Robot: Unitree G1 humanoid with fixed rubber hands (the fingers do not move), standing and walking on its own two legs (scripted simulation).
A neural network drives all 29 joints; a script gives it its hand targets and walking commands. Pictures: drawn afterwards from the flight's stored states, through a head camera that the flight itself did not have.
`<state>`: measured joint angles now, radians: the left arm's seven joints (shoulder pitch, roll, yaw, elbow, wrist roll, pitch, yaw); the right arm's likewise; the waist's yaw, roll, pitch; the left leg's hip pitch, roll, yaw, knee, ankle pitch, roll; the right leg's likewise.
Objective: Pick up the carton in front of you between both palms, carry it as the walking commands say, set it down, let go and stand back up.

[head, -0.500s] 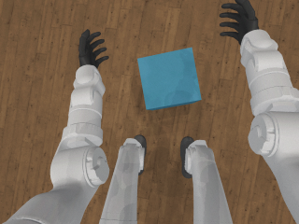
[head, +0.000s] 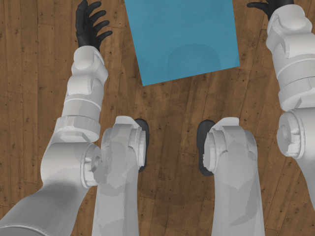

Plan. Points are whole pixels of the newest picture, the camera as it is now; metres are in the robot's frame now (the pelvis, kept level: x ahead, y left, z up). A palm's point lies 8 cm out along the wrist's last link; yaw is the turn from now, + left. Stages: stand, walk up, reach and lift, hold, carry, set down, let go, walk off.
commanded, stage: reach and lift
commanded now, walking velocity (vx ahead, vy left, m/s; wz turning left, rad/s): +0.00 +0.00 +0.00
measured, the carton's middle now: (180, 39) +0.50 -0.03 -0.30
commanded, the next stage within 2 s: none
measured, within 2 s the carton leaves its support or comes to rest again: leaves its support in 1.04 s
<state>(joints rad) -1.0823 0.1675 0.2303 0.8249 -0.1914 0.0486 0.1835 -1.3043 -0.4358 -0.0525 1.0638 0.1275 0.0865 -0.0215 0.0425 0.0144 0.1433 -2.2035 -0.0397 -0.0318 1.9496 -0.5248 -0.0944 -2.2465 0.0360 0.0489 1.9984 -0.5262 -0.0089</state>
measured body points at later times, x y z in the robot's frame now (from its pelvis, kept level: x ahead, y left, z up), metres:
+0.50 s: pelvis -0.01 +0.01 -0.05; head +0.36 -0.04 +0.20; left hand +0.52 +0.17 -0.23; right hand +0.53 -0.20 -0.25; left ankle +0.12 +0.14 -0.39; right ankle +0.11 -0.11 -0.39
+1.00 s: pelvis -0.01 +0.01 -0.05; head +0.34 -0.04 +0.22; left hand +0.53 +0.13 -0.21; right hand +0.54 -0.17 -0.23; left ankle +0.12 +0.14 -0.39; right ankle +0.11 -0.11 -0.39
